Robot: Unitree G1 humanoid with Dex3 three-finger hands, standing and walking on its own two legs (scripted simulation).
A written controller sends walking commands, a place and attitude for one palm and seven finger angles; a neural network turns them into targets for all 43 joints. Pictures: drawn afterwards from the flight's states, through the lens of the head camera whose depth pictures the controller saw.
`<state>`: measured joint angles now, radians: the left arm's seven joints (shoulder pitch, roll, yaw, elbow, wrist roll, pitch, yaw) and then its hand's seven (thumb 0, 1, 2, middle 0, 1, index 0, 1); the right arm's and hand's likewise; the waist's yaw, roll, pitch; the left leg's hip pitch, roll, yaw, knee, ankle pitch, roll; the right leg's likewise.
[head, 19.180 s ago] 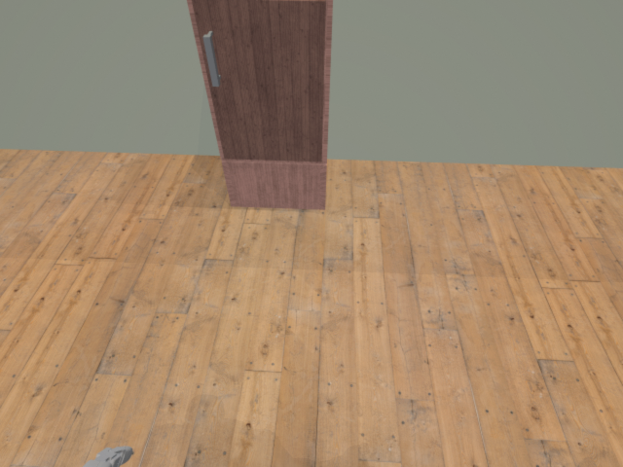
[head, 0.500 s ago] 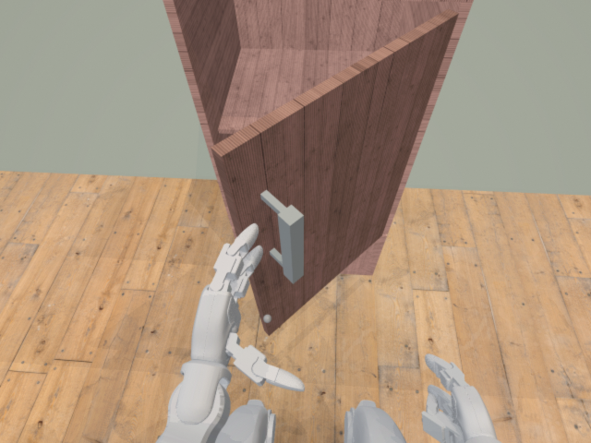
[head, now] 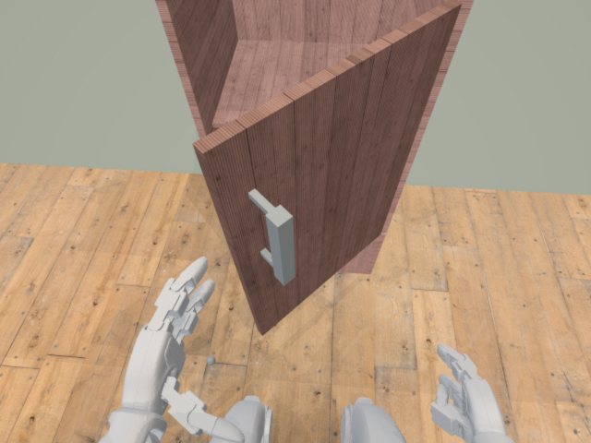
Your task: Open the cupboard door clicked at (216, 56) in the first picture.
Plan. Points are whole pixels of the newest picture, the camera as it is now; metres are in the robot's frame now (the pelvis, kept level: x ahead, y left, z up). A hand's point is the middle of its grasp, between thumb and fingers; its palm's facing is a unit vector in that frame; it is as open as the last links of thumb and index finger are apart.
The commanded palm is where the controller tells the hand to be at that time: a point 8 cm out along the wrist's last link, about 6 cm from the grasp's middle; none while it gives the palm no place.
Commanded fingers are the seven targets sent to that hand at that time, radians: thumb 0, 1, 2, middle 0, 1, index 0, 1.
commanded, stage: draw the hand back to the body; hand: left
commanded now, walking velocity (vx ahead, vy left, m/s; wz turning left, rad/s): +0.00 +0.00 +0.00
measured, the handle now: (272, 240) +0.37 +0.06 +0.06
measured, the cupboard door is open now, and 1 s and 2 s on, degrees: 46 46 46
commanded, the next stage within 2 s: step back with the hand held close in 1.64 s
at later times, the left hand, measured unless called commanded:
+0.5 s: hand (134, 352) +0.20 +0.16 +0.13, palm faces -0.03 -1.00 -0.07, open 16.3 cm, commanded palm +0.17 +0.23 +0.14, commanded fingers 0.00 -0.40 0.34 -0.15 -0.30 -0.15 -0.30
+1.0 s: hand out of the picture +0.21 +0.26 +0.21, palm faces +0.33 -0.85 -0.40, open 12.3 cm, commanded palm +0.17 +0.30 +0.23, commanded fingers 0.00 0.48 0.72 -0.19 -0.30 -0.19 -0.30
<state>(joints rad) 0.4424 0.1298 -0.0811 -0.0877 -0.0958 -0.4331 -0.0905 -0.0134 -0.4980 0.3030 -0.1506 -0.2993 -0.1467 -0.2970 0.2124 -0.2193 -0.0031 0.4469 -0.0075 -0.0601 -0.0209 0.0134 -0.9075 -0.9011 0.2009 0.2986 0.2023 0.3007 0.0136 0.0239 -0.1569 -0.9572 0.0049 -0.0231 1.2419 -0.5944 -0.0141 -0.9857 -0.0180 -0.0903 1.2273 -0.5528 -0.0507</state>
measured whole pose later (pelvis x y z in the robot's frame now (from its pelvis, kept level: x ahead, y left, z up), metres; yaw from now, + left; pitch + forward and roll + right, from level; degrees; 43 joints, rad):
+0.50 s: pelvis +0.00 +0.02 +0.04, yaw +0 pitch +11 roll -1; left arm 0.54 0.21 0.04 -0.29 -0.20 -0.27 -0.14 -0.01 -0.50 0.30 -0.15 -0.30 -0.15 -0.30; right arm 0.29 -0.23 0.03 0.41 0.03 -0.08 -0.06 0.01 -0.91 -0.90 0.20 0.30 0.20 0.30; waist 0.01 0.05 -0.14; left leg -0.71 0.00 -0.02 1.05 -0.52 0.01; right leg -0.72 -0.01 -0.09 1.01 -0.47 -0.03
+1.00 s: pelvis +0.03 +0.03 +0.09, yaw +0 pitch +0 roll -1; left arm 0.54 0.31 0.17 -0.40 -0.03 -0.03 0.14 0.00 0.15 0.58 -0.18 -0.30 -0.18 -0.30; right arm 0.25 -0.22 0.08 0.56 0.01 -0.12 -0.11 0.01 -0.91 -0.90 0.20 0.30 0.20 0.30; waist 0.05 0.07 -0.04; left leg -0.25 -0.02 0.00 0.63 -0.37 0.03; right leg -0.27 -0.02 -0.06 0.60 -0.32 0.01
